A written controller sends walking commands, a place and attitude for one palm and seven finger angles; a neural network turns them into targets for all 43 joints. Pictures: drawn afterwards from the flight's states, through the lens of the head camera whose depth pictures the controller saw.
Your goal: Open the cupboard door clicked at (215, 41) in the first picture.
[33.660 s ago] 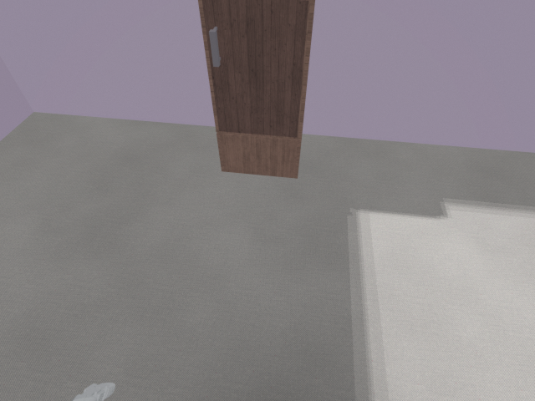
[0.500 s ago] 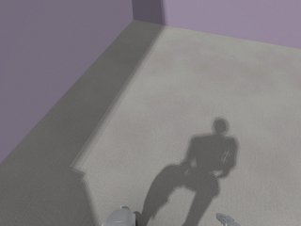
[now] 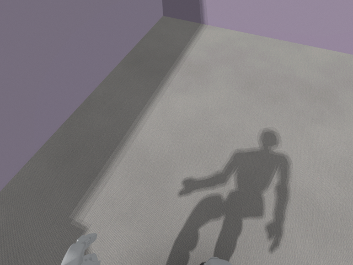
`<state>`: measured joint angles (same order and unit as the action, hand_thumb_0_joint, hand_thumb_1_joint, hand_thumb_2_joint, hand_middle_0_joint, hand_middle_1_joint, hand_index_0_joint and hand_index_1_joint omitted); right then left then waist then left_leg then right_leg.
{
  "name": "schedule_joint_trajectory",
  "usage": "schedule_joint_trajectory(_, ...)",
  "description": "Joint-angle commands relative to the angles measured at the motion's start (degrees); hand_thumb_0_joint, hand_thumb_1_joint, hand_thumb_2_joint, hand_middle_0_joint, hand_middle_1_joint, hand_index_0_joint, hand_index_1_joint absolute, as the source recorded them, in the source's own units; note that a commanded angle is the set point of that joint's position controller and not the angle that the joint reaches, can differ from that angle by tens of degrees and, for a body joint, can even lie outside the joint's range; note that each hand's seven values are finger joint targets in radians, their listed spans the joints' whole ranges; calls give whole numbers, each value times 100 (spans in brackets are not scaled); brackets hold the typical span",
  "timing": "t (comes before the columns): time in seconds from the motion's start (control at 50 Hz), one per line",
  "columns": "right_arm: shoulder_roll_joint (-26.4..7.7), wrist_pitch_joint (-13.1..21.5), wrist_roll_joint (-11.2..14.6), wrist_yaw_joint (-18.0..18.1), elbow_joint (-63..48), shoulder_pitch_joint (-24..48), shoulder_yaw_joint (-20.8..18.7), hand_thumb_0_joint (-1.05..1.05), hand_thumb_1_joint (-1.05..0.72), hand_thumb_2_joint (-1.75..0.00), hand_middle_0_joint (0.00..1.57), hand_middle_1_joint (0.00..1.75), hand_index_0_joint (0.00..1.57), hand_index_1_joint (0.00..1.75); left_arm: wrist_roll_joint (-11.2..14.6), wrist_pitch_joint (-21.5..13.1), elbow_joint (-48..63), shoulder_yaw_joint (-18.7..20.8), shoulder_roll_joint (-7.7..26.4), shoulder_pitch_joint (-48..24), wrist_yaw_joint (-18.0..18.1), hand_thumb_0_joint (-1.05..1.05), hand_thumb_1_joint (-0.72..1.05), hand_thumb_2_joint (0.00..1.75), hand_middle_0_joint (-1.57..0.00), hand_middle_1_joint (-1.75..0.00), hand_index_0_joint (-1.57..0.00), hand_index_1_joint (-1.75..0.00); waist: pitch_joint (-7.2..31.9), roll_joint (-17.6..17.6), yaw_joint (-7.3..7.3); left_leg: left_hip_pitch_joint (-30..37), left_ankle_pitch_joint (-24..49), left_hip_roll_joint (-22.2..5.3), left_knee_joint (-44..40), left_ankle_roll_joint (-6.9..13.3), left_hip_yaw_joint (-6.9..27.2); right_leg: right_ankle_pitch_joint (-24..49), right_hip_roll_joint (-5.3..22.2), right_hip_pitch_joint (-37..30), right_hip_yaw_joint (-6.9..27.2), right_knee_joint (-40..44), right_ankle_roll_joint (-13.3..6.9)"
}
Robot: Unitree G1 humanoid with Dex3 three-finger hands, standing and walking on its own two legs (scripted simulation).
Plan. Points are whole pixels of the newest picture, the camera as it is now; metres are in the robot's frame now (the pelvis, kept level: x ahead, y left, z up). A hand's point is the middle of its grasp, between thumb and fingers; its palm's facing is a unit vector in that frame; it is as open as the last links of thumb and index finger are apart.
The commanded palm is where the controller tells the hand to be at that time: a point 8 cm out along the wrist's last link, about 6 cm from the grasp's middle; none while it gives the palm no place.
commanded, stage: turn to face it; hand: left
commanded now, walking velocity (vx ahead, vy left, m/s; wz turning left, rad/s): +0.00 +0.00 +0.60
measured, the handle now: out of the picture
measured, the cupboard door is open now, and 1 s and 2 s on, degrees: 47 47 47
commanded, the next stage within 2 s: none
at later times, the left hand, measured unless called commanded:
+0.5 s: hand out of the picture +0.03 +0.24 -0.18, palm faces +0.35 -0.90 -0.24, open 7.4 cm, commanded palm none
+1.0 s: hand out of the picture +0.04 +0.14 -0.14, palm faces +0.57 -0.78 -0.25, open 7.4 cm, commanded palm none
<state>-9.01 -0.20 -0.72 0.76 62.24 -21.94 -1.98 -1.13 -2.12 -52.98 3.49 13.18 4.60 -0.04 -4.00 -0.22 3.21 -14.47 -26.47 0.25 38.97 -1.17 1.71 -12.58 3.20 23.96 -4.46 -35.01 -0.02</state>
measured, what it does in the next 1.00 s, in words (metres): walks ahead, turning left: left foot, then right foot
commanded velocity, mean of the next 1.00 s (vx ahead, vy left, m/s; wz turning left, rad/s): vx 0.00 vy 0.00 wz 0.60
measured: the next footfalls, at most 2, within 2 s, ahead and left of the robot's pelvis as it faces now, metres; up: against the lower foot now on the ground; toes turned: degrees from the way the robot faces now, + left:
left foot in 0.38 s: +0.08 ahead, +0.12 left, +0.00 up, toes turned +23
right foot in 0.80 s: +0.15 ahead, -0.14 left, +0.00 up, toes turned +28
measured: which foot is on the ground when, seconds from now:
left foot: up 0.00-0.36, down 0.38-0.80, up 0.82-1.00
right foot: down 0.00-0.36, up 0.38-0.78, down 0.80-1.00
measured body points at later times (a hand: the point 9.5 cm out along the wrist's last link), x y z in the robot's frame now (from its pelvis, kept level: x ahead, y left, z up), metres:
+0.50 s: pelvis +0.04 +0.00 +0.00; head +0.08 +0.06 +0.45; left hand +0.02 +0.29 -0.16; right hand +0.26 -0.20 -0.11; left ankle +0.04 +0.10 -0.72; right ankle +0.05 -0.15 -0.64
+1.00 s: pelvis +0.08 -0.06 +0.02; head +0.14 -0.04 +0.46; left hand +0.01 +0.18 -0.12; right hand +0.29 -0.24 -0.14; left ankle -0.01 +0.05 -0.64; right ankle +0.12 -0.16 -0.72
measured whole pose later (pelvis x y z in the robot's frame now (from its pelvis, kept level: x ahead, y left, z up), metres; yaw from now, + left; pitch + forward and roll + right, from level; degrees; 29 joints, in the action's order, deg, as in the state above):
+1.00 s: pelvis +0.08 -0.06 +0.02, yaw +38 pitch +1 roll +3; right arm -14.7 -4.8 -1.0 -1.4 54.0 -9.7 -4.9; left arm -1.1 0.7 -50.1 1.6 9.8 10.5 1.0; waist -6.3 0.0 2.5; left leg -30.5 -24.0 -0.6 63.0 -4.6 -1.4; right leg -18.4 5.6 12.0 -8.2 -29.8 -0.6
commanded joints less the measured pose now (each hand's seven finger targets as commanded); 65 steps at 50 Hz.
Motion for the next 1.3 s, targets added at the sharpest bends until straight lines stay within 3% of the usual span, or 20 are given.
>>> schedule_joint_trajectory(0.0, -637, 45, 57, 56, -743, 199, -222, 0, -90, -90, 20, 30, 20, 30, 26, -9, 51, 164, 1008, 1495, 221, 0, 90, 90, -20, -30, -20, -30, 1412, 1317, -700, -2152, -1024, -264, 3358, -187, -59, 4359, 2587, -3035, 1743, 1038, -1099)
schedule_joint_trajectory(0.14, -471, -258, -8, -182, -890, 813, -181, 0, -90, -90, 20, 30, 20, 30, -17, 71, 388, 99, 673, 597, 213, 0, 90, 90, -20, -30, -20, -30, 546, 982, -223, -1490, 241, -447, 2311, -296, -584, 2854, 1707, -1338, -233, 1381, -554)
schedule_joint_trajectory(0.3, -837, -163, -25, -240, -1398, 1218, -243, 0, -90, -90, 20, 30, 20, 30, -37, 124, 486, 259, 963, 667, 128, 0, 90, 90, -20, -30, -20, -30, 749, 722, -198, -230, 974, -223, -389, -113, -957, 2155, 1854, -1346, -625, 381, -359)
schedule_joint_trajectory(0.32, -1107, -127, -44, -247, -1339, 779, -326, 0, -90, -90, 20, 30, 20, 30, -11, 154, 516, 237, 884, 639, 117, 0, 90, 90, -20, -30, -20, -30, 1045, 68, 52, 728, 1805, -383, -1159, -18, -611, 1501, 1669, -832, -763, -533, -102)
schedule_joint_trajectory(0.34, -1886, -66, -101, -203, -1304, 337, -518, 0, -90, -90, 20, 30, 20, 30, 50, 192, 739, 166, 542, 583, 64, 0, 90, 90, -20, -30, -20, -30, 1260, -1885, 306, 1626, 3796, -2014, -1599, 743, 1619, -1751, 733, 764, -886, -2013, 432)
schedule_joint_trajectory(0.36, -2227, -105, -55, -122, -1265, 57, -563, 0, -90, -90, 20, 30, 20, 30, 11, 267, 978, 81, 506, 190, 93, 0, 90, 90, -20, -30, -20, -30, 1358, -1973, 435, 1539, 5072, -2719, -1716, 1438, 2471, -2858, 313, 1303, -95, -2994, 507)
schedule_joint_trajectory(0.38, -2217, -117, -72, -91, -1300, 218, -534, 0, -90, -90, 20, 30, 20, 30, -9, 302, 1048, 97, 657, 92, 95, 0, 90, 90, -20, -30, -20, -30, 1208, -1244, 315, 1247, 4326, -2778, -1726, 1623, 2105, -2498, 426, 1322, 334, -3434, 422)
schedule_joint_trajectory(0.48, -1665, -7, -40, 10, -1602, 1204, -366, 0, -90, -90, 20, 30, 20, 30, -36, 368, 563, 164, 654, 522, 26, 0, 90, 90, -20, -30, -20, -30, 876, -676, -232, 560, 3409, -1465, -1845, 929, 1098, -884, 267, 1134, 489, -3495, 560)
schedule_joint_trajectory(0.64, -1698, -80, -75, -51, -1454, 1040, -451, 0, -90, -90, 20, 30, 20, 30, 36, 359, 746, 86, 567, 274, 56, 0, 90, 90, -20, -30, -20, -30, 851, -835, -136, 354, 2577, -1296, -1852, 1042, 1499, -1234, -41, 302, 381, -1498, 528)
schedule_joint_trajectory(0.72, -1671, -145, -45, -58, -1510, 1309, -515, 0, -90, -90, 20, 30, 20, 30, 70, 289, 652, 107, 598, 802, 84, 0, 90, 90, -20, -30, -20, -30, 958, -999, -362, -218, 2652, -1020, -1451, 853, 1679, -702, -333, -953, 242, 79, 408)
schedule_joint_trajectory(0.74, -1558, -160, -7, -62, -1554, 1431, -505, 0, -90, -90, 20, 30, 20, 30, 74, 253, 575, 153, 692, 1065, 108, 0, 90, 90, -20, -30, -20, -30, 1024, -743, -517, -721, 2192, -814, -1210, 662, 1608, -198, -233, -1691, 262, 873, 368)
schedule_joint_trajectory(0.78, -886, -157, 46, -113, -1756, 1511, -416, 0, -90, -90, 20, 30, 20, 30, -72, 187, 586, 317, 1561, 1301, 190, 0, 90, 90, -20, -30, -20, -30, 848, 2028, -734, -2469, -736, 525, 1251, -164, -37, -130, 2351, -2428, 2774, 2165, -587)
schedule_joint_trajectory(0.8, -1211, -181, -19, -135, -1709, 1549, -450, 0, -90, -90, 20, 30, 20, 30, -22, 194, 648, 237, 1466, 1101, 218, 0, 90, 90, -20, -30, -20, -30, 717, 1595, -632, -2223, -896, 148, 2477, -82, 242, 422, 2594, -1635, 2552, 2043, -884)
schedule_joint_trajectory(0.86, -1048, -316, -29, -198, -1351, 1285, -444, 0, -90, -90, 20, 30, 20, 30, 22, 190, 796, 95, 835, 335, 218, 0, 90, 90, -20, -30, -20, -30, 413, 1373, -159, -2154, 133, -166, 3329, -251, 36, 1712, 1555, -1488, 933, 1529, -651)
schedule_joint_trajectory(1.06, -742, -234, 28, -255, -1482, 1927, -249, 0, -90, -90, 20, 30, 20, 30, -52, 154, 520, 248, 1116, 1165, 193, 0, 90, 90, -20, -30, -20, -30, 614, 1230, -605, -1225, 51, -93, 412, -244, -811, 3621, 1767, -2444, 13, 750, -606)
schedule_joint_trajectory(1.14, -1179, -154, -19, -231, -1314, 1006, -366, 0, -90, -90, 20, 30, 20, 30, 31, 187, 588, 266, 1097, 835, 126, 0, 90, 90, -20, -30, -20, -30, 1012, 492, -1, 816, 1951, -219, -1324, 43, -587, 2456, 1560, -1229, -534, -698, -41)
schedule_joint_trajectory(1.16, -1864, -95, -77, -193, -1239, 565, -540, 0, -90, -90, 20, 30, 20, 30, 75, 227, 796, 196, 711, 759, 80, 0, 90, 90, -20, -30, -20, -30, 1290, -1317, 228, 1867, 3850, -1763, -1536, 783, 1521, -828, 708, 419, -723, -2071, 414)
schedule_joint_trajectory(1.18, -2190, -137, -45, -126, -1146, 199, -607, 0, -90, -90, 20, 30, 20, 30, 50, 290, 1031, 81, 558, 271, 106, 0, 90, 90, -20, -30, -20, -30, 1245, -1697, 397, 1794, 5525, -2541, -1627, 1515, 2446, -2729, 314, 1162, -107, -2969, 494)
schedule_joint_trajectory(1.2, -2142, -150, -58, -97, -1133, 244, -559, 0, -90, -90, 20, 30, 20, 30, 20, 339, 1086, 102, 716, 162, 128, 0, 90, 90, -20, -30, -20, -30, 1163, -974, 308, 1524, 4795, -2562, -1587, 1645, 2035, -2515, 443, 1142, 372, -3285, 388)
schedule_joint_trajectory(1.28, -1658, -90, -64, 3, -1469, 1291, -404, 0, -90, -90, 20, 30, 20, 30, -16, 419, 676, 175, 704, 355, 57, 0, 90, 90, -20, -30, -20, -30, 581, -925, -184, 296, 2747, -1445, -2027, 990, 1288, -1127, 349, 873, 541, -3308, 477)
